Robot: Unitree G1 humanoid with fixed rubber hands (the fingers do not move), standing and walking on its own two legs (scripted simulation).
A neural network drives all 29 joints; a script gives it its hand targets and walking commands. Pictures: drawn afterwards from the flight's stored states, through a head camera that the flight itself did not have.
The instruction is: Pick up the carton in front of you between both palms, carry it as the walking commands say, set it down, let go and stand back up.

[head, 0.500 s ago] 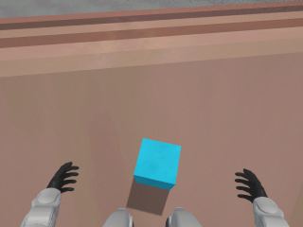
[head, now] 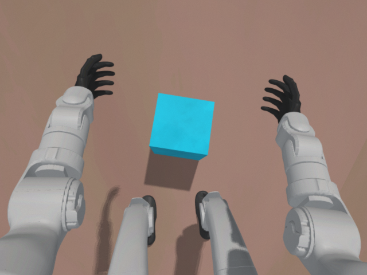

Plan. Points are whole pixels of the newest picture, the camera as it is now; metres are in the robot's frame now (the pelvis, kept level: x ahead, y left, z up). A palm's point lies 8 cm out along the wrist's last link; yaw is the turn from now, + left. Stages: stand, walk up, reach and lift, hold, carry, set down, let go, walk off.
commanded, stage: reach and lift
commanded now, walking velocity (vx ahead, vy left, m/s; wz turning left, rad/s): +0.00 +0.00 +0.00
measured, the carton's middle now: (181, 130) +0.49 -0.05 -0.53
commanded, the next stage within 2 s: none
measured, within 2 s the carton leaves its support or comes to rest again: leaves its support in 1.88 s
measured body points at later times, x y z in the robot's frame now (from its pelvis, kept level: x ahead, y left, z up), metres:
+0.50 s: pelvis +0.03 +0.00 -0.09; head +0.35 +0.01 +0.23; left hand +0.56 +0.14 -0.24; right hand +0.48 -0.24 -0.23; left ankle +0.09 +0.12 -0.62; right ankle +0.09 -0.13 -0.62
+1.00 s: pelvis -0.03 +0.00 -0.27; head +0.34 -0.01 -0.01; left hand +0.55 +0.13 -0.45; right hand +0.47 -0.24 -0.44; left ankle +0.09 +0.12 -0.62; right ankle +0.09 -0.13 -0.62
